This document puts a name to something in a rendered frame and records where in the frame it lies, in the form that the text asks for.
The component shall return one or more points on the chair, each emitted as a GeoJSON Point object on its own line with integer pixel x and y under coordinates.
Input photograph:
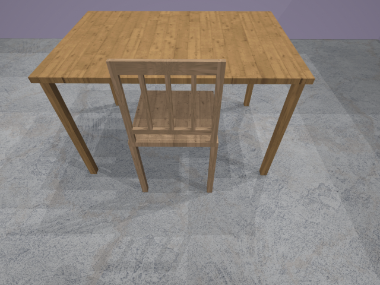
{"type": "Point", "coordinates": [166, 118]}

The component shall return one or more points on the table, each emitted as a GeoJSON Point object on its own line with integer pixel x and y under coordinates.
{"type": "Point", "coordinates": [256, 49]}

